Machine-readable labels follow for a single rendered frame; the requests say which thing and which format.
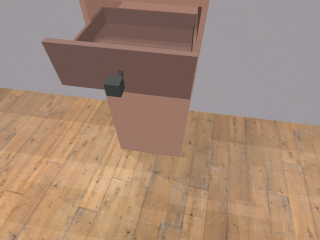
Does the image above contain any cabinet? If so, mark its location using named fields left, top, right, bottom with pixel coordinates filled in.
left=79, top=0, right=210, bottom=157

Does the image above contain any drawer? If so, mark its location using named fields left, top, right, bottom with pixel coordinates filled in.
left=41, top=7, right=198, bottom=100

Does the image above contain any handle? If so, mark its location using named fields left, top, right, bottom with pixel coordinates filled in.
left=103, top=71, right=125, bottom=98

